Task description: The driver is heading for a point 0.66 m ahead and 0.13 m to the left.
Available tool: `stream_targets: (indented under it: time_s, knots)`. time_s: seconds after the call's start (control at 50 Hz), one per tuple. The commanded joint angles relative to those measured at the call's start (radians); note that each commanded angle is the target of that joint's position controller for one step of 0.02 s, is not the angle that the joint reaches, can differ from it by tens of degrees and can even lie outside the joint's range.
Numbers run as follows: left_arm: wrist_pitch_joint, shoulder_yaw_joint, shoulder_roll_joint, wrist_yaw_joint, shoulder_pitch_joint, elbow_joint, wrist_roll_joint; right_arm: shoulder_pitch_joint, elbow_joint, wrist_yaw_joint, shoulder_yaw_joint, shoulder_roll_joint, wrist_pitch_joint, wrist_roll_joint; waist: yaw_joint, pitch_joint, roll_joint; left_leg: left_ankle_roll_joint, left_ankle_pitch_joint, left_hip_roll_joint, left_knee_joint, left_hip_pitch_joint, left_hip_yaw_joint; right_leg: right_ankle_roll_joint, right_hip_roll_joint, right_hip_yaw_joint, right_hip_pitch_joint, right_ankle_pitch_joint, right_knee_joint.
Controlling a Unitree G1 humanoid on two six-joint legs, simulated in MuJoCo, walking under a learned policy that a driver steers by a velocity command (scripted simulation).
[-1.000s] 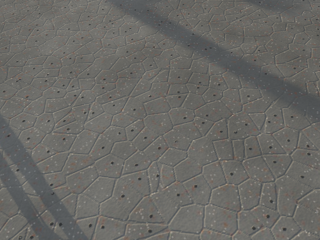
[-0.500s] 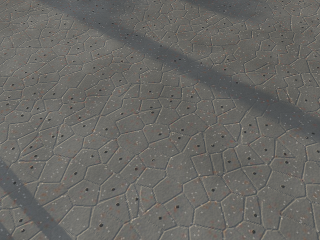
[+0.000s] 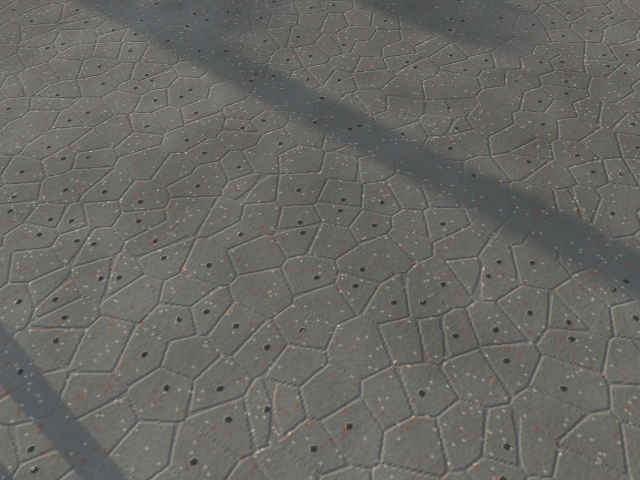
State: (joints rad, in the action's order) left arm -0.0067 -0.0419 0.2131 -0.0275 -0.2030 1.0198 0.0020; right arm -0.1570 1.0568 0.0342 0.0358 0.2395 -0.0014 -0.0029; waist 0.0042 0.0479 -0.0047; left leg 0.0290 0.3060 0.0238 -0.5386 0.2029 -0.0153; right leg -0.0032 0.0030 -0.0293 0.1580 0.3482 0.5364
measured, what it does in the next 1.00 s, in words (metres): lifts its right foot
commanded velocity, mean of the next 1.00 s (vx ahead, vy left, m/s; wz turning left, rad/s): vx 0.13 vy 0.00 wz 0.00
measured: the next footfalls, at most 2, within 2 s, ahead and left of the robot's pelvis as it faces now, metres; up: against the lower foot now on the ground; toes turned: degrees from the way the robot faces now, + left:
right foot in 1.24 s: +0.41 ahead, -0.11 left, +0.00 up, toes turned -1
left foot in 1.80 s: +0.67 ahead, +0.18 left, +0.00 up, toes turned +19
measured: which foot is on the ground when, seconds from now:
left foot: down 0.00-1.00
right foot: down 0.00-0.82, up 0.84-1.00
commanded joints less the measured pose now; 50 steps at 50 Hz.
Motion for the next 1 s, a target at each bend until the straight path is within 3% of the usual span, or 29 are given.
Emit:
stream_targets:
  time_s: [0.02, 0.54, 0.56, 0.6, 0.62, 0.66, 0.72, 0.74, 0.78, 0.8, 0.82, 0.84, 0.86, 0.88, 0.92, 0.96, 1.0]
  knots:
    - [-0.005, -0.017, 0.105, -0.005, -0.030, -0.014, 0.000, -0.019, -0.020, 0.005, 0.018, 0.106, 0.004, 0.000, 0.000, -0.039, 0.013, -0.025, -0.292, 0.007, 0.057, -0.038, 0.005, 0.022, -0.028, -0.014, 0.022, -0.355, -0.081]
    - [-0.003, 0.010, 0.068, -0.015, -0.104, 0.066, -0.002, -0.107, 0.033, 0.011, 0.002, 0.056, 0.003, 0.002, -0.002, 0.014, 0.004, -0.026, -0.160, -0.004, 0.100, 0.008, 0.006, 0.008, -0.013, 0.007, 0.079, -0.163, -0.126]
    - [-0.001, 0.012, 0.059, -0.016, -0.126, 0.077, -0.001, -0.128, 0.044, 0.012, -0.001, 0.045, 0.002, 0.002, -0.003, -0.009, 0.006, -0.029, -0.057, -0.016, 0.100, 0.001, 0.019, 0.012, -0.004, 0.016, 0.072, -0.060, -0.131]
    - [0.002, 0.002, 0.088, -0.021, -0.131, 0.072, 0.011, -0.135, 0.041, 0.016, 0.007, 0.060, 0.001, -0.009, -0.005, 0.040, 0.021, -0.055, 0.277, -0.046, 0.066, 0.070, 0.038, 0.048, 0.004, 0.007, 0.130, 0.277, -0.127]
    - [-0.002, 0.000, 0.094, -0.022, -0.132, 0.063, 0.014, -0.127, 0.031, 0.016, 0.008, 0.063, 0.007, -0.010, -0.009, 0.084, 0.025, -0.070, 0.373, -0.040, 0.061, 0.119, 0.025, 0.070, -0.013, -0.021, 0.171, 0.388, -0.140]
    - [-0.024, -0.004, 0.099, -0.017, -0.161, 0.056, 0.023, -0.122, 0.014, 0.009, 0.004, 0.040, 0.035, -0.015, -0.019, 0.125, 0.050, -0.086, 0.362, -0.024, 0.023, 0.180, 0.007, 0.112, -0.070, -0.107, 0.181, 0.440, -0.168]
    - [-0.052, -0.024, 0.152, -0.004, -0.232, 0.065, 0.030, -0.096, -0.017, -0.014, -0.002, -0.008, 0.079, -0.022, -0.036, 0.105, 0.172, -0.080, 0.175, -0.050, -0.163, 0.256, 0.073, 0.202, -0.226, -0.350, 0.091, 0.492, -0.284]
    - [-0.056, -0.026, 0.156, -0.001, -0.216, 0.055, 0.031, -0.097, -0.023, -0.021, -0.003, -0.010, 0.089, -0.026, -0.024, 0.116, 0.186, -0.095, 0.144, -0.039, -0.186, 0.231, 0.065, 0.224, -0.265, -0.410, 0.125, 0.478, -0.312]
    - [-0.059, -0.021, 0.147, 0.004, -0.122, 0.016, 0.034, -0.196, 0.002, -0.027, -0.001, -0.017, 0.103, -0.033, 0.050, 0.128, 0.168, -0.131, 0.145, -0.037, -0.041, 0.050, 0.058, 0.190, -0.225, -0.335, 0.248, 0.393, -0.264]
    - [-0.062, -0.017, 0.131, 0.007, -0.046, -0.016, 0.037, -0.307, 0.041, -0.026, 0.008, 0.005, 0.105, -0.029, 0.101, 0.123, 0.114, -0.141, 0.108, -0.014, 0.063, -0.106, 0.001, 0.143, -0.154, -0.227, 0.345, 0.267, -0.150]
    - [-0.076, -0.002, 0.070, 0.006, 0.016, -0.055, 0.039, -0.448, 0.081, -0.028, 0.038, 0.105, 0.112, -0.028, 0.145, 0.099, -0.118, -0.202, 0.192, 0.119, 0.203, -0.243, -0.268, 0.065, -0.012, -0.010, 0.488, 0.089, 0.166]
    - [-0.102, 0.002, 0.054, 0.003, 0.023, -0.092, 0.034, -0.556, 0.091, -0.043, 0.062, 0.213, 0.122, -0.021, 0.162, 0.042, -0.330, -0.317, 0.115, 0.338, 0.348, -0.375, -0.672, 0.033, 0.050, 0.042, 0.648, 0.153, 0.486]
    - [-0.117, -0.005, 0.082, 0.009, 0.023, -0.094, 0.040, -0.492, 0.073, -0.044, 0.035, 0.137, 0.133, 0.000, 0.108, 0.048, -0.191, -0.324, 0.039, 0.373, 0.339, -0.373, -0.712, 0.054, 0.004, -0.053, 0.728, 0.174, 0.663]
    - [-0.125, -0.003, 0.073, 0.020, -0.004, -0.083, 0.045, -0.425, 0.048, -0.047, 0.024, 0.095, 0.137, -0.001, 0.071, 0.068, -0.121, -0.296, -0.048, 0.342, 0.315, -0.362, -0.590, 0.075, -0.034, -0.064, 0.761, 0.103, 0.739]
    - [-0.131, -0.014, 0.092, 0.029, 0.022, -0.088, 0.035, -0.360, 0.022, -0.054, 0.008, 0.065, 0.128, -0.005, 0.044, 0.070, -0.052, -0.245, -0.222, 0.278, 0.329, -0.349, -0.383, 0.090, -0.094, -0.031, 0.784, -0.036, 0.697]
    - [-0.123, -0.021, 0.083, 0.041, 0.050, -0.101, 0.029, -0.386, 0.026, -0.046, -0.009, 0.020, 0.106, 0.000, 0.043, 0.056, -0.086, -0.204, -0.348, 0.212, 0.356, -0.318, -0.235, 0.075, -0.114, 0.013, 0.720, -0.096, 0.603]
    - [-0.110, -0.010, 0.043, 0.052, 0.099, -0.121, 0.025, -0.391, 0.015, -0.028, -0.010, 0.036, 0.092, 0.005, 0.042, 0.062, -0.078, -0.202, -0.390, 0.183, 0.384, -0.262, -0.155, 0.047, -0.105, 0.050, 0.676, -0.166, 0.476]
